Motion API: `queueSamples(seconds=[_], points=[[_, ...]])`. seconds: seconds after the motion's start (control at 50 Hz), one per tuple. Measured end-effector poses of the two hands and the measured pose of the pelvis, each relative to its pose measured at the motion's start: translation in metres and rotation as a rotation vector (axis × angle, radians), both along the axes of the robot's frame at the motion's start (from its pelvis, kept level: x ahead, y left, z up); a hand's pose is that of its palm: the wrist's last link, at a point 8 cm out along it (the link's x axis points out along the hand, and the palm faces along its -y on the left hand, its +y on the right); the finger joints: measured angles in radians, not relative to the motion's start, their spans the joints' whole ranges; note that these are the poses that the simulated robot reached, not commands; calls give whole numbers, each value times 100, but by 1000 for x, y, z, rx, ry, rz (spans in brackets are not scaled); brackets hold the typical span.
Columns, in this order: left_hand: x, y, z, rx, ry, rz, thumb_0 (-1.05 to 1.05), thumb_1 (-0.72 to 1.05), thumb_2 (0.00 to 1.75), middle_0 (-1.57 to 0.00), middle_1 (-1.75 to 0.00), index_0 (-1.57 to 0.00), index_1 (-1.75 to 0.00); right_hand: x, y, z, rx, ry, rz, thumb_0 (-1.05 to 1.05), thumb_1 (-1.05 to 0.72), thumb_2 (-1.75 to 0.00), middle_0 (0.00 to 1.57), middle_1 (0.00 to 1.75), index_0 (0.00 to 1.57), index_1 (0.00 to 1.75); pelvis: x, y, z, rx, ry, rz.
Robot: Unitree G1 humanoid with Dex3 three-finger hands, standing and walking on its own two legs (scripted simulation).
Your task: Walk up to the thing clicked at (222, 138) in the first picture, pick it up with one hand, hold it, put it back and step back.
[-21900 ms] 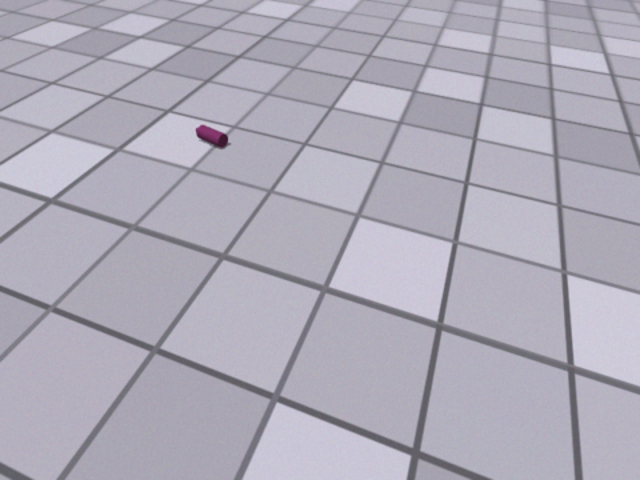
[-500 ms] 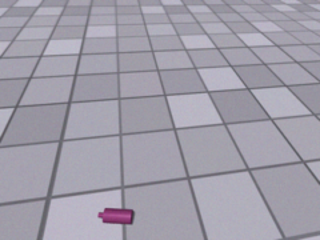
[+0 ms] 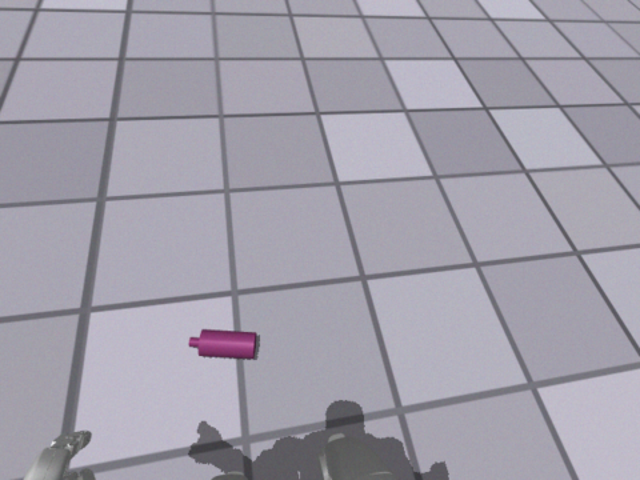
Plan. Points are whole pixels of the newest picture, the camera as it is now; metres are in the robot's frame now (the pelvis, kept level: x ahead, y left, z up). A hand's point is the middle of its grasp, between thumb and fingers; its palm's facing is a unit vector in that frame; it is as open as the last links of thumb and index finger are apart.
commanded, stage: walk up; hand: left
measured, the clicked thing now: (222, 343) +0.53 +0.20 -0.72
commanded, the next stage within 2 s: none
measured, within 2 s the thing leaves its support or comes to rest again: neither
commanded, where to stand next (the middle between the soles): +0.13 -0.03 m, yaw -4 degrees
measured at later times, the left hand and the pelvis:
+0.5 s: hand out of the picture -0.01 +0.23 -0.13, palm faces -0.04 -0.91 -0.42, open 7.4 cm; pelvis -0.14 -0.03 +0.00, yaw -1 degrees
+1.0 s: hand out of the picture -0.22 +0.21 -0.14, palm faces +0.00 -0.92 -0.38, open 7.4 cm; pelvis -0.26 -0.06 +0.00, yaw -2 degrees
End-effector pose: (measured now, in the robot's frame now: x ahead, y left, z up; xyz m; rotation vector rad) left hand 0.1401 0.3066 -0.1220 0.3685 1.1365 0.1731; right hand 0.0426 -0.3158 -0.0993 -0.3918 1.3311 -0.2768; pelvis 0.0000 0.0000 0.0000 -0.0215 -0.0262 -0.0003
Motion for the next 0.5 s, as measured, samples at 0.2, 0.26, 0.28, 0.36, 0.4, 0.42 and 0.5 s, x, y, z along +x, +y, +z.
queueSamples(seconds=[0.2,0.26,0.28,0.36,0.4,0.42,0.5], points=[[-70,-13,4,19,71,-29,1,90,89,-21,-30,-20,-30,-32,-16,-3,-1,-101,-7,1,-90,-90,20,30,21,30,-49,-14,-1,10,12,-59],[-93,-23,6,36,62,-23,1,90,89,-21,-29,-20,-30,-39,-30,-15,15,-135,-6,1,-90,-90,20,30,21,30,-69,-23,-7,-12,-14,-62],[-101,-28,10,35,58,-22,1,90,89,-21,-29,-20,-30,-41,-32,-16,22,-143,-9,1,-90,-90,20,30,21,30,-75,-25,-6,-24,-21,-50],[-132,-37,26,30,39,-8,1,90,89,-21,-30,-20,-30,-53,-34,-12,47,-173,-14,1,-91,-90,20,30,21,30,-93,-31,3,39,-19,-65],[-142,-38,33,35,28,-1,1,90,89,-21,-30,-20,-30,-61,-34,-8,51,-186,-4,1,-91,-90,20,30,21,30,-103,-31,6,51,-8,-55],[-145,-38,35,38,18,0,1,90,89,-21,-30,-21,-30,-66,-34,-7,50,-187,3,1,-91,-90,20,30,21,30,-109,-30,7,53,-2,-49],[-156,-33,36,46,-38,-3,1,90,89,-21,-30,-21,-30,-91,-32,-9,31,-159,45,0,-91,-90,20,30,21,30,-136,-28,4,40,14,-19]])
